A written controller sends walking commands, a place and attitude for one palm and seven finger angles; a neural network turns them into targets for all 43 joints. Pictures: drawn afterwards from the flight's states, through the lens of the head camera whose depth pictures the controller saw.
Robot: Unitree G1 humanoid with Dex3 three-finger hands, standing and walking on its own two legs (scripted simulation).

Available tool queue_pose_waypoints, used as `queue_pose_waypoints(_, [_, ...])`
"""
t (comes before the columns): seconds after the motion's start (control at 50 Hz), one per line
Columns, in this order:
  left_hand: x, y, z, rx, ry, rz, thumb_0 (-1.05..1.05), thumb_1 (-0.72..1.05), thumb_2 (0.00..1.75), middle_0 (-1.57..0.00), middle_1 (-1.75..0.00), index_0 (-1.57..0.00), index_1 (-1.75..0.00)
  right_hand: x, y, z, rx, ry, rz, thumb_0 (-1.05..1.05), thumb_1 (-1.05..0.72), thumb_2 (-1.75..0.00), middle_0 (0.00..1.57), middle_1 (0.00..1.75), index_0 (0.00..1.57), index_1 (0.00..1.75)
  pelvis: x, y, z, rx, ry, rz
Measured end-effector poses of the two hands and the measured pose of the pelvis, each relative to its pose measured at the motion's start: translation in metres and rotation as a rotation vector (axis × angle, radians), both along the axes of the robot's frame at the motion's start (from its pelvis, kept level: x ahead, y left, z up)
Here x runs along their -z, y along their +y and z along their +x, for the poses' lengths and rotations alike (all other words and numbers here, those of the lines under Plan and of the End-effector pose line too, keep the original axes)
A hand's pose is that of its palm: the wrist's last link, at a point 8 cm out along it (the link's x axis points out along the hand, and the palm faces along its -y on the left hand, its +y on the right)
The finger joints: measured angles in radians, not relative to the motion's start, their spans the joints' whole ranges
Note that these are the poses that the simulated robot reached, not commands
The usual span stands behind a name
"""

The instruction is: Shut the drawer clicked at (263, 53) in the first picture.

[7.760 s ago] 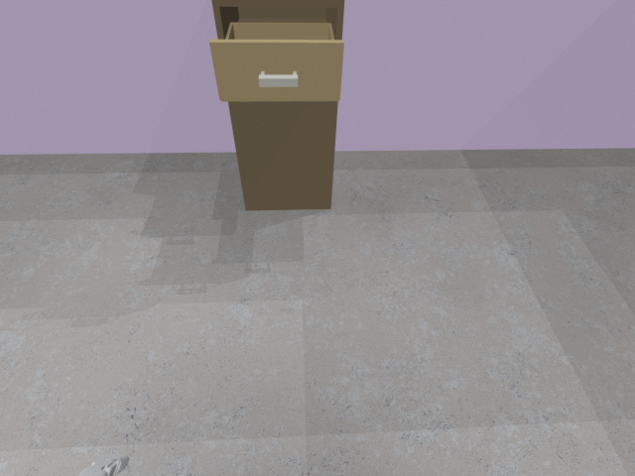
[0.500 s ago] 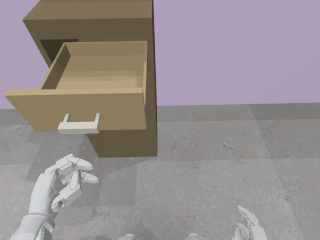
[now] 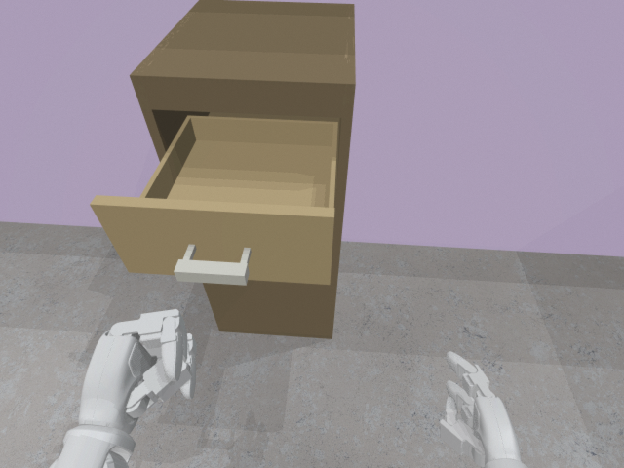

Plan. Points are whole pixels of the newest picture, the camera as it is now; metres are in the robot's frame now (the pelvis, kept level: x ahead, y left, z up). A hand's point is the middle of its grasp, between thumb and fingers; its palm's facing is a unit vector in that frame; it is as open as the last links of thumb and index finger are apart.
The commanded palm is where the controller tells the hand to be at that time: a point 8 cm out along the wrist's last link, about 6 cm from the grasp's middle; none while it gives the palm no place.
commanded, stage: raise the hand and make a fist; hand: left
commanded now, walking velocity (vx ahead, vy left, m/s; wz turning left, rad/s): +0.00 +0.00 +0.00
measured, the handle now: (215, 261) +0.39 +0.19 +0.03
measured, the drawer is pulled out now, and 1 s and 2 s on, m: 0.26 0.26 0.26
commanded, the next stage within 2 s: bring the fist close to the handle in 0.58 s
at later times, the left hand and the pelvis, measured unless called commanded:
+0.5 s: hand (203, 372) +0.19 +0.13 +0.12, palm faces +0.01 -1.00 -0.08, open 3.3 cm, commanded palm +0.16 +0.19 +0.13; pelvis +0.00 -0.02 +0.01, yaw +0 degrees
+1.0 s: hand (199, 356) +0.22 +0.15 +0.10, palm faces +0.05 -1.00 -0.06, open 3.3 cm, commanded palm +0.19 +0.20 +0.10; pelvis +0.00 -0.03 +0.01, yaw +0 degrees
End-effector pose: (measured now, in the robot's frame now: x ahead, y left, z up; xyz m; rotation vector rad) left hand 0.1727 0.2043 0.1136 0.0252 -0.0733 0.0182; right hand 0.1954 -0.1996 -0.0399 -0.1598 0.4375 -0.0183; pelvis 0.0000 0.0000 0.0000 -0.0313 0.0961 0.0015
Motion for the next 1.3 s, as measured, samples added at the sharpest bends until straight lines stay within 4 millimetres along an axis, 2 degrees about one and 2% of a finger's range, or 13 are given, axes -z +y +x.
queue_pose_waypoints(0.08, [0.002, -0.014, -0.002, 0.049, 0.071, 0.001, 0.02, 0.9, 0.9, -1.36, -1.57, -1.37, -1.57, 0.001, 0.008, -0.001, -0.02, 0.017, 0.013, 0.01, -0.9, -0.9, 0.2, 0.3, 0.2, 0.3, -0.003, 0.002, 0.0, 0.001, -0.017, 0.004])
queue_pose_waypoints(0.16, [-0.001, -0.011, -0.006, 0.021, 0.093, 0.024, 0.02, 0.9, 0.9, -1.38, -1.58, -1.39, -1.59, 0.004, 0.006, -0.009, -0.014, 0.053, 0.009, 0.01, -0.9, -0.9, 0.2, 0.3, 0.2, 0.31, -0.005, -0.001, 0.0, 0.005, -0.027, 0.009])
queue_pose_waypoints(0.22, [-0.012, -0.002, -0.007, -0.031, 0.053, 0.047, 0.02, 0.89, 0.9, -1.39, -1.59, -1.4, -1.6, 0.007, -0.001, -0.017, -0.008, 0.08, 0.0, 0.01, -0.9, -0.9, 0.2, 0.3, 0.2, 0.3, -0.006, -0.004, 0.0, 0.003, -0.034, 0.008])
queue_pose_waypoints(0.28, [-0.02, -0.001, -0.006, -0.049, 0.011, 0.04, 0.02, 0.9, 0.9, -1.4, -1.6, -1.4, -1.6, 0.011, -0.01, -0.025, 0.0, 0.099, -0.009, 0.01, -0.9, -0.9, 0.2, 0.3, 0.2, 0.3, -0.007, -0.006, -0.001, 0.0, -0.039, 0.007])
queue_pose_waypoints(0.42, [-0.007, -0.021, -0.001, 0.031, 0.089, 0.028, 0.02, 0.9, 0.9, -1.4, -1.6, -1.4, -1.6, 0.013, -0.035, -0.039, 0.059, 0.119, -0.03, 0.01, -0.9, -0.9, 0.2, 0.3, 0.2, 0.3, -0.01, -0.014, -0.002, 0.004, -0.044, 0.016])
queue_pose_waypoints(0.52, [-0.009, -0.018, -0.003, -0.01, 0.086, 0.053, 0.02, 0.89, 0.9, -1.4, -1.6, -1.4, -1.6, 0.01, -0.049, -0.042, 0.086, 0.107, -0.034, 0.01, -0.9, -0.9, 0.2, 0.3, 0.2, 0.3, -0.011, -0.022, -0.002, 0.009, -0.047, 0.022])
queue_pose_waypoints(0.66, [-0.018, -0.009, -0.003, -0.062, 0.024, 0.059, 0.02, 0.9, 0.9, -1.4, -1.6, -1.4, -1.6, 0.011, -0.058, -0.037, 0.066, 0.094, -0.036, 0.01, -0.9, -0.9, 0.2, 0.3, 0.2, 0.3, -0.012, -0.032, -0.003, -0.001, -0.049, 0.021])
queue_pose_waypoints(0.78, [-0.006, -0.014, 0.0, -0.013, 0.087, 0.046, 0.02, 0.9, 0.9, -1.4, -1.6, -1.4, -1.6, 0.01, -0.062, -0.031, 0.069, 0.08, -0.035, 0.01, -0.9, -0.9, 0.2, 0.3, 0.2, 0.3, -0.014, -0.035, -0.002, -0.002, -0.043, 0.024])
queue_pose_waypoints(0.92, [0.01, -0.007, 0.01, -0.041, 0.091, 0.03, 0.02, 0.89, 0.9, -1.4, -1.6, -1.4, -1.6, 0.012, -0.064, -0.029, 0.062, 0.096, -0.052, 0.01, -0.9, -0.9, 0.2, 0.3, 0.2, 0.3, -0.012, -0.037, -0.003, -0.004, -0.026, 0.026])
queue_pose_waypoints(1.02, [0.017, -0.005, 0.023, -0.024, 0.076, 0.032, 0.02, 0.9, 0.9, -1.4, -1.6, -1.4, -1.6, 0.017, -0.063, -0.033, 0.063, 0.126, -0.06, 0.01, -0.9, -0.9, 0.2, 0.3, 0.2, 0.3, -0.01, -0.034, -0.003, -0.003, -0.01, 0.024])
queue_pose_waypoints(1.14, [0.03, -0.011, 0.038, 0.023, 0.097, 0.011, 0.02, 0.9, 0.9, -1.4, -1.6, -1.4, -1.6, 0.024, -0.061, -0.041, 0.083, 0.161, -0.06, 0.01, -0.9, -0.9, 0.2, 0.3, 0.2, 0.3, -0.008, -0.027, -0.002, 0.005, 0.011, 0.026])
queue_pose_waypoints(1.3, [0.046, -0.012, 0.044, 0.008, 0.096, 0.011, 0.02, 0.9, 0.9, -1.4, -1.6, -1.4, -1.6, 0.033, -0.055, -0.05, 0.088, 0.211, -0.061, 0.01, -0.9, -0.9, 0.2, 0.3, 0.2, 0.3, -0.002, -0.021, -0.004, 0.013, 0.036, 0.028])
